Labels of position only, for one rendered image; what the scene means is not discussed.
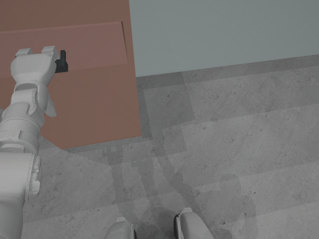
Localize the cabinet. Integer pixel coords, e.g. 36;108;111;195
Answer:
0;0;141;149

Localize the drawer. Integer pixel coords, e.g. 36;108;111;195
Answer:
0;21;126;77

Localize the left robot upper arm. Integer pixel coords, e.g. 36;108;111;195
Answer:
0;152;42;239

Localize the left robot hand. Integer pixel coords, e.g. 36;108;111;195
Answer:
10;45;60;117

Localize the left robot thigh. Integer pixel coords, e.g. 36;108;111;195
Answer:
104;221;135;239

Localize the robot left shin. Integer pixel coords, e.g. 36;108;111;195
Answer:
116;217;128;223

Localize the left robot forearm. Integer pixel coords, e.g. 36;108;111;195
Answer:
0;80;48;155

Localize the handle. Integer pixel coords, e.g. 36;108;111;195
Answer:
55;50;68;73

